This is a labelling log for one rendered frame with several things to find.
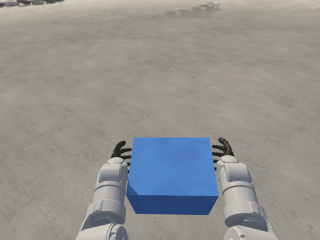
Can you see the right robot forearm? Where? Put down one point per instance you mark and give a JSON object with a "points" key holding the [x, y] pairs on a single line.
{"points": [[241, 205]]}

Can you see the robot left hand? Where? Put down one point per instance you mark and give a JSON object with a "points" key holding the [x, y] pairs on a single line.
{"points": [[118, 151]]}

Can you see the carton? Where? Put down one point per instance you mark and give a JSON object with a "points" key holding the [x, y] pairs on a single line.
{"points": [[172, 176]]}

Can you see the robot right hand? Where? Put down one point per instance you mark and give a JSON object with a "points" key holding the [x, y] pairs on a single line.
{"points": [[227, 150]]}

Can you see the robot left upper arm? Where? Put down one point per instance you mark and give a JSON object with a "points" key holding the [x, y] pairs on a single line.
{"points": [[112, 231]]}

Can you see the left robot forearm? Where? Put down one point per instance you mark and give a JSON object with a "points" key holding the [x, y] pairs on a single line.
{"points": [[107, 206]]}

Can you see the robot right upper arm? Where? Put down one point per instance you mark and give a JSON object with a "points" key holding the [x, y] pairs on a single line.
{"points": [[239, 232]]}

